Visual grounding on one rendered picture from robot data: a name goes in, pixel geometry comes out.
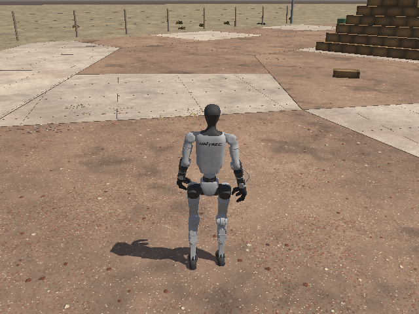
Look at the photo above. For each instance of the robot torso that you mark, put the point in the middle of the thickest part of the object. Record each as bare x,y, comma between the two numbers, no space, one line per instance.
210,153

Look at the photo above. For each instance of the robot right upper arm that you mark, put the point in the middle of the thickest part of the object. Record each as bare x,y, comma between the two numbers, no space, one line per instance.
234,151

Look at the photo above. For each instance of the robot right hand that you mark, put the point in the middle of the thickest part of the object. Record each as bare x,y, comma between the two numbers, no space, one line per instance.
242,192

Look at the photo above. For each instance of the robot left upper arm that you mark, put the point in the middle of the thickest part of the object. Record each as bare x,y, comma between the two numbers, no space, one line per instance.
187,148

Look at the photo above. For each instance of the robot right forearm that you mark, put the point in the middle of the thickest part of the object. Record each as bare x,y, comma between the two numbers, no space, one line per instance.
240,177

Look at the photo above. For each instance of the robot left hand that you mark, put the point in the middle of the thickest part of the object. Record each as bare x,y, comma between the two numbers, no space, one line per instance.
185,180

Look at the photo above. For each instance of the robot left forearm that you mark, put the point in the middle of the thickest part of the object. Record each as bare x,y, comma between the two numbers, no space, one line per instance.
182,171

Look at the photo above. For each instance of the robot left shin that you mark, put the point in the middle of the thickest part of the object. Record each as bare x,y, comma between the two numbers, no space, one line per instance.
193,237

